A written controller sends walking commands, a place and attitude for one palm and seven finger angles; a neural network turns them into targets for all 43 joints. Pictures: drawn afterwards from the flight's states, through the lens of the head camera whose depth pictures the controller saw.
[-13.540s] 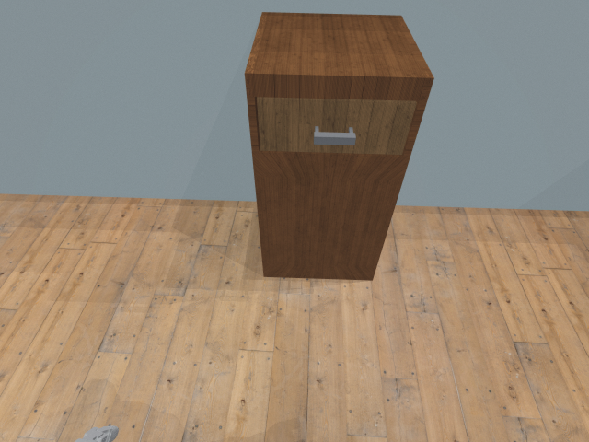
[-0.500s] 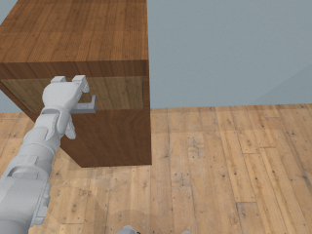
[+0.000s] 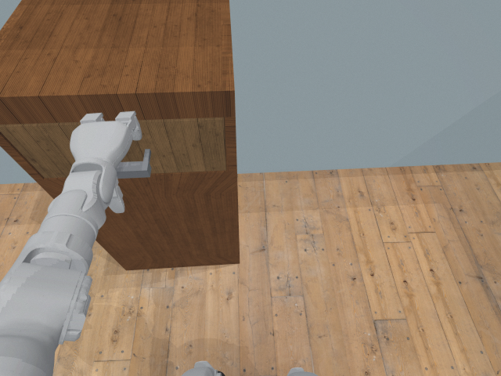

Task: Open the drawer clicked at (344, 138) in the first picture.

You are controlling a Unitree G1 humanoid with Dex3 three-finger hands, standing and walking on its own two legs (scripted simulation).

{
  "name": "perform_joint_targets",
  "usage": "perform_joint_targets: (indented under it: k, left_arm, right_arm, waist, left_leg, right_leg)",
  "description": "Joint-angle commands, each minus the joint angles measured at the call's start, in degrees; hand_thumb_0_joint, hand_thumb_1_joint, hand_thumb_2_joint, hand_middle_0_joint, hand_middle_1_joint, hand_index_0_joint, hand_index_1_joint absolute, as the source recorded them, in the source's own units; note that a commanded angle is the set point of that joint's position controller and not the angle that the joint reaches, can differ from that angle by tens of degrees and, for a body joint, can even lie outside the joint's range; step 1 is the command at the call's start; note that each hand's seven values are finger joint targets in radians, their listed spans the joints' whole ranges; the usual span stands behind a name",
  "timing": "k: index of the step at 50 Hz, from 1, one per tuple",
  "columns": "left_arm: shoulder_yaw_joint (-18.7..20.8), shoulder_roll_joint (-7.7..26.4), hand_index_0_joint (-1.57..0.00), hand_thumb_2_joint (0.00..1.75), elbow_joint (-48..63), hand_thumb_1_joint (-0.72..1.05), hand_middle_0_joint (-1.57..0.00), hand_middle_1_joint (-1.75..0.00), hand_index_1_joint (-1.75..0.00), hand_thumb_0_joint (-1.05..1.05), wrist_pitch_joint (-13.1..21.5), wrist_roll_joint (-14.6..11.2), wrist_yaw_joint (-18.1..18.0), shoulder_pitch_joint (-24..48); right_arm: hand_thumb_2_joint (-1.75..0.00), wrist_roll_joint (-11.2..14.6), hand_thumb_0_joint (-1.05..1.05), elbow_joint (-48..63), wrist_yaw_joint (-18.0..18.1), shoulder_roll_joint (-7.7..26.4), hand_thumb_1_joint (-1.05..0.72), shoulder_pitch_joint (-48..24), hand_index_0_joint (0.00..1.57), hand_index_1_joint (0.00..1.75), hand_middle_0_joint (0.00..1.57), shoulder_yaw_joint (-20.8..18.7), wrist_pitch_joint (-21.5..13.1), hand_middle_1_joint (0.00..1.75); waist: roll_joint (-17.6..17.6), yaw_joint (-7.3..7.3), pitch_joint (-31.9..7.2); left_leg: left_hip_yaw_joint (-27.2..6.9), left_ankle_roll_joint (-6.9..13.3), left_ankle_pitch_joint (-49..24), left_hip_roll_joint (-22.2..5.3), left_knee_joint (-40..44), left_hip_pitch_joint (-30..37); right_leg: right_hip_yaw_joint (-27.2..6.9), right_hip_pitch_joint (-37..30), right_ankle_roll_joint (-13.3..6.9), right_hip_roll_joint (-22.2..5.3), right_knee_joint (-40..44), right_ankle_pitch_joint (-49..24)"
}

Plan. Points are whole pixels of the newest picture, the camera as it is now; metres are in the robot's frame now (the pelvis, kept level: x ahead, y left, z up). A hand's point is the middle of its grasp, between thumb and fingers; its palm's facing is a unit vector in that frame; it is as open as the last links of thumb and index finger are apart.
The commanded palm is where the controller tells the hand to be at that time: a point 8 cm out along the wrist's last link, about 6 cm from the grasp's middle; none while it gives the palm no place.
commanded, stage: lower the fingers behind the handle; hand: left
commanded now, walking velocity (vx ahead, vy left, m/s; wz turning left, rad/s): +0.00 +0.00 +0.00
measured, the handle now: (123, 162) +0.52 +0.23 -0.02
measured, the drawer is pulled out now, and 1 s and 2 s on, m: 0.00 0.00 0.00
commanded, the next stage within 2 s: lift the fingers back up to retry in 1.62 s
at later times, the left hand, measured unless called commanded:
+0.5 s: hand (116, 173) +0.47 +0.23 +0.01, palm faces -0.09 -0.01 -1.00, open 13.7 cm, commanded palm +0.46 +0.22 +0.05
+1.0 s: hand (123, 177) +0.47 +0.22 -0.01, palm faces -0.01 -0.03 -1.00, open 13.7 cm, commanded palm +0.46 +0.21 +0.02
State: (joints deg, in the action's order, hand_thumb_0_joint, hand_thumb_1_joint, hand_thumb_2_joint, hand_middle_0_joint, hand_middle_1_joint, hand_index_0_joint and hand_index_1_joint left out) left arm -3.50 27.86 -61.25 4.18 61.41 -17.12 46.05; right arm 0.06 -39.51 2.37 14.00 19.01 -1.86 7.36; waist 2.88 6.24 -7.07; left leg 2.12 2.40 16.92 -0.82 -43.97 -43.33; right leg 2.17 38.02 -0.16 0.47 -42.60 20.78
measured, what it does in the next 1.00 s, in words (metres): stands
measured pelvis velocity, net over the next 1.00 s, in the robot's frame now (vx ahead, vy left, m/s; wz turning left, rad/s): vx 0.00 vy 0.00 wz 0.00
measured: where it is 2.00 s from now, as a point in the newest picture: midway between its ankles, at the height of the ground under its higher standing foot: outside the picture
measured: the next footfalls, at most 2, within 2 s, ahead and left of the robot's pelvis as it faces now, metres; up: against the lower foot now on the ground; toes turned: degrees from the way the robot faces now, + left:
none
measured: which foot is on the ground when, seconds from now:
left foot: down 0.00-1.00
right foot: down 0.00-1.00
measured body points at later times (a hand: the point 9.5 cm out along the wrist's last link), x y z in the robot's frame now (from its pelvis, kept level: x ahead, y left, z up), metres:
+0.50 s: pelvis +0.00 +0.00 -0.01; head +0.08 +0.00 +0.43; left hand +0.47 +0.22 +0.07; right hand +0.01 -0.28 -0.14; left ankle +0.04 +0.09 -0.71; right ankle -0.01 -0.12 -0.71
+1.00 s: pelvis +0.00 +0.00 -0.02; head +0.10 +0.01 +0.42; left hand +0.47 +0.22 +0.04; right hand +0.03 -0.26 -0.16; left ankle +0.04 +0.09 -0.71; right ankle -0.01 -0.12 -0.71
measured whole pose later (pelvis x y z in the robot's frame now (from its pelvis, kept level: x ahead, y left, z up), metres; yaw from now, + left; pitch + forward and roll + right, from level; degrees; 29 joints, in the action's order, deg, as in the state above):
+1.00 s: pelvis +0.00 +0.00 -0.02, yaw +0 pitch +21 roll -3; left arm -3.4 25.4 -63.2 2.1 62.6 -24.6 45.6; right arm -1.5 -41.5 0.4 13.1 18.2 -2.1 8.2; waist 3.2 5.7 -10.2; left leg 0.8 2.3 20.8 -1.3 -53.2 -53.5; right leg 3.3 47.2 -0.3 0.9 -50.8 24.6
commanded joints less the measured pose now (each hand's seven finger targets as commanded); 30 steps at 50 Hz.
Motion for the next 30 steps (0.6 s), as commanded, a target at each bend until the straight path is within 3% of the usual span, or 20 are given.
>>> perform_joint_targets:
  k: [1, 4, 6, 8, 10, 13, 15, 16, 17, 21, 23, 25, 28, 29, 30]
  left_arm:
    - [3.74, 14.56, -0.30, 0.30, 12.08, -0.50, -0.30, -1.20, -1.20, 0.00, 0.45, 0.30, -1.43, 27.27]
    - [3.99, 13.92, -0.30, 0.30, 10.06, -0.50, -0.30, -1.20, -1.20, 0.00, 0.95, -0.01, -1.60, 24.35]
    - [2.47, 11.61, -0.30, 0.30, 9.21, -0.50, -0.30, -1.20, -1.20, 0.00, 1.01, -0.44, -1.54, 23.74]
    - [4.23, 13.60, -0.30, 0.30, 8.33, -0.50, -0.30, -1.20, -1.20, 0.00, 1.16, -0.52, -1.67, 23.45]
    - [3.84, 13.60, -0.30, 0.30, 7.20, -0.50, -0.30, -1.20, -1.20, 0.00, 0.68, -0.32, -1.83, 22.37]
    - [3.69, 13.78, -0.30, 0.30, 6.07, -0.50, -0.30, -1.20, -1.20, 0.00, 0.33, 0.26, -2.02, 22.90]
    - [3.29, 13.35, -0.30, 0.30, 6.09, -0.50, -0.30, -1.20, -1.20, 0.00, -0.18, 0.65, -2.23, 22.36]
    - [2.10, 11.66, -0.30, 0.30, 6.22, -0.50, -0.30, -1.20, -1.20, 0.00, -0.38, 0.48, -2.24, 22.23]
    - [3.58, 13.25, -0.30, 0.30, 5.42, -0.50, -0.30, -1.20, -1.20, 0.00, -0.64, 0.72, -2.36, 20.86]
    - [3.23, 13.10, -0.30, 0.30, 3.65, -0.50, -0.30, -1.20, -1.20, 0.00, -1.38, 0.56, -1.87, 19.43]
    - [2.74, 12.74, -0.30, 0.30, 4.13, -0.50, -0.30, -1.20, -1.20, 0.00, -1.38, 0.81, -1.55, 20.59]
    - [2.33, 12.26, -0.30, 0.30, 7.28, -0.50, -0.30, -1.20, -1.20, 0.00, 0.18, 0.65, -1.32, 22.62]
    - [6.52, 17.06, -0.30, 0.30, 13.56, -0.50, -0.30, -1.20, -1.20, 0.00, 4.62, 0.40, -1.50, 24.68]
    - [5.95, 16.67, -0.30, 0.30, 15.63, -0.50, -0.30, -1.20, -1.20, 0.00, 5.97, 0.74, -2.01, 25.64]
    - [7.94, 18.34, -0.30, 0.30, 16.99, -0.50, -0.30, -1.20, -1.20, 0.00, 7.10, 1.16, -2.93, 25.14]
  right_arm:
    - [-0.90, -0.13, 0.00, 3.60, 1.22, 9.68, -0.90, 6.52, 0.20, 0.30, 0.20, -3.70, -1.72, 0.30]
    - [-0.90, -0.37, 0.00, 3.17, 1.02, 9.74, -0.90, 7.21, 0.20, 0.30, 0.20, -3.79, -1.74, 0.30]
    - [-0.90, -0.38, 0.00, 3.06, 0.83, 9.63, -0.90, 7.23, 0.20, 0.30, 0.20, -3.90, -1.80, 0.30]
    - [-0.90, -0.53, 0.00, 2.61, 0.83, 10.06, -0.90, 7.51, 0.20, 0.30, 0.20, -3.94, -1.86, 0.30]
    - [-0.90, -0.43, 0.00, 2.44, 0.72, 10.10, -0.90, 7.88, 0.20, 0.30, 0.20, -3.84, -1.74, 0.30]
    - [-0.90, -0.54, 0.00, 1.85, 0.64, 10.26, -0.90, 8.03, 0.20, 0.30, 0.20, -3.90, -1.63, 0.30]
    - [-0.90, -0.50, 0.00, 1.88, 0.47, 10.16, -0.90, 8.31, 0.20, 0.30, 0.20, -3.95, -1.48, 0.30]
    - [-0.90, -0.59, 0.00, 1.98, 0.25, 10.03, -0.90, 8.35, 0.20, 0.30, 0.20, -4.01, -1.49, 0.30]
    - [-0.90, -0.53, 0.00, 1.83, 0.23, 10.13, -0.90, 8.33, 0.20, 0.30, 0.20, -4.06, -1.34, 0.30]
    - [-0.90, -0.48, 0.00, 2.11, 0.31, 10.10, -0.90, 8.17, 0.20, 0.30, 0.20, -3.71, -0.95, 0.30]
    - [-0.90, -0.42, 0.00, 2.28, 0.37, 10.15, -0.90, 8.13, 0.20, 0.30, 0.20, -3.61, -0.88, 0.30]
    - [-0.90, -0.60, 0.00, 2.77, 0.56, 9.88, -0.90, 7.86, 0.20, 0.30, 0.20, -3.77, -1.28, 0.30]
    - [-0.90, -1.28, 0.00, 2.97, 1.13, 9.93, -0.90, 7.75, 0.20, 0.30, 0.20, -4.00, -1.83, 0.30]
    - [-0.90, -1.40, 0.00, 2.96, 1.26, 9.67, -0.90, 7.96, 0.20, 0.30, 0.20, -4.11, -1.99, 0.30]
    - [-0.90, -1.67, 0.00, 2.61, 1.31, 9.67, -0.90, 8.06, 0.20, 0.30, 0.20, -4.22, -2.06, 0.30]
  waist:
    - [1.91, 1.07, -19.46]
    - [0.54, 1.07, -19.70]
    - [-0.78, 1.48, -18.03]
    - [-2.17, 1.54, -18.39]
    - [-1.93, 1.22, -18.49]
    - [-2.29, 1.93, -17.61]
    - [-0.29, 1.51, -17.86]
    - [-0.12, 1.68, -18.24]
    - [-0.61, 1.16, -18.43]
    - [-2.86, 1.29, -17.01]
    - [-2.16, 1.69, -16.35]
    - [-0.50, 2.09, -17.77]
    - [1.24, 1.30, -23.78]
    - [3.53, 1.56, -26.18]
    - [4.42, 0.77, -27.69]
  left_leg:
    - [-3.06, 0.39, -6.47, 1.28, 4.21, 19.75]
    - [-3.19, 0.39, -7.81, 1.18, 3.45, 19.23]
    - [-2.85, 0.47, -6.38, 1.24, 3.23, 17.67]
    - [-2.90, 0.66, -6.63, 1.20, 2.79, 16.49]
    - [-2.47, 0.71, -6.20, 1.49, 2.58, 15.18]
    - [-2.38, 0.81, -5.62, 1.48, 1.83, 13.71]
    - [-2.37, 0.57, -6.38, 1.40, 1.60, 14.18]
    - [-2.27, 0.57, -6.68, 1.48, 1.47, 14.57]
    - [-2.20, 0.58, -6.78, 1.39, 1.16, 14.13]
    - [-1.73, 0.78, -5.46, 1.62, 0.60, 11.40]
    - [-2.02, 0.74, -5.73, 1.54, 0.51, 11.20]
    - [-2.08, 0.81, -4.96, 1.38, -0.27, 12.29]
    - [-3.14, 0.88, -6.72, 1.21, -2.10, 14.25]
    - [-3.19, 0.85, -7.95, 1.23, -2.89, 15.36]
    - [-3.74, 0.63, -9.21, 1.02, -3.57, 16.13]
  right_leg:
    - [-0.60, 0.20, -1.86, 2.96, 6.49, -6.00]
    - [-0.45, 0.38, -1.86, 3.16, 5.95, -6.80]
    - [-0.51, 0.86, -1.76, 3.13, 6.26, -6.08]
    - [-0.67, 0.39, -1.76, 3.06, 6.00, -6.44]
    - [-0.93, 0.04, -1.68, 3.03, 5.91, -6.47]
    - [-1.01, 1.19, -1.69, 2.97, 5.67, -6.04]
    - [-0.76, 2.16, -1.83, 3.04, 4.99, -6.38]
    - [-0.73, 2.24, -1.82, 3.13, 5.09, -6.55]
    - [-0.76, 2.14, -1.85, 3.10, 4.84, -6.50]
    - [-0.96, 1.60, -1.63, 3.04, 4.86, -6.33]
    - [-0.81, 2.41, -1.80, 3.08, 4.44, -6.42]
    - [-0.99, 3.70, -1.68, 3.06, 3.94, -5.68]
    - [-1.30, 3.67, -1.88, 3.16, 1.85, -6.54]
    - [-1.53, 4.29, -1.79, 3.17, 1.09, -7.38]
    - [-1.18, 5.21, -2.02, 3.30, -0.06, -7.66]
